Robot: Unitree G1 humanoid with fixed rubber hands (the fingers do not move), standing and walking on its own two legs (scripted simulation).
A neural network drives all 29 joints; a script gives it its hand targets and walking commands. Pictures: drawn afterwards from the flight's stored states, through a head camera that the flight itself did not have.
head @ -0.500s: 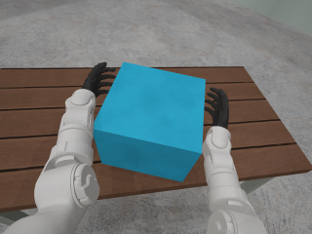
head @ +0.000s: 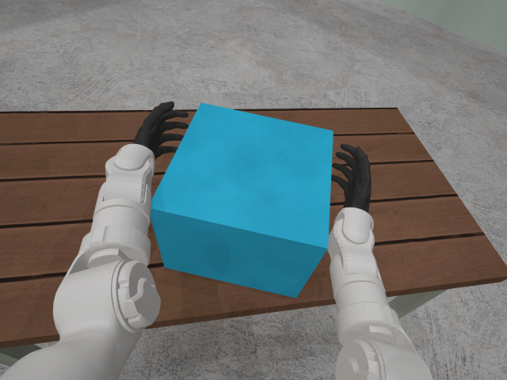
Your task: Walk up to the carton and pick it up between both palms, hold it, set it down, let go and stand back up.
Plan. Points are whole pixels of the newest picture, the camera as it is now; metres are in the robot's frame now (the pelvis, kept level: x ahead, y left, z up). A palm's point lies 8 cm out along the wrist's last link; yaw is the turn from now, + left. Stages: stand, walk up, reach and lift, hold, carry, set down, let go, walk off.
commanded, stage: set down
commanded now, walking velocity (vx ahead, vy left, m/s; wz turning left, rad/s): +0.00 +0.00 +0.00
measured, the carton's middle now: (248, 199) +0.41 -0.05 +0.02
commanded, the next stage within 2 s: none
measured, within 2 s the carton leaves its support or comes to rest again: neither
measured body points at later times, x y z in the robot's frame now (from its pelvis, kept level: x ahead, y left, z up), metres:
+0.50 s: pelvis -0.01 +0.00 +0.00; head +0.05 +0.04 +0.44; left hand +0.48 +0.10 +0.11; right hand +0.36 -0.21 +0.09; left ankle -0.02 +0.09 -0.75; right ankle +0.00 -0.13 -0.75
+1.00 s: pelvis +0.00 +0.00 +0.00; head +0.06 +0.03 +0.44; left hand +0.49 +0.11 +0.10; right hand +0.36 -0.21 +0.04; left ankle -0.02 +0.09 -0.75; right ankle +0.00 -0.13 -0.75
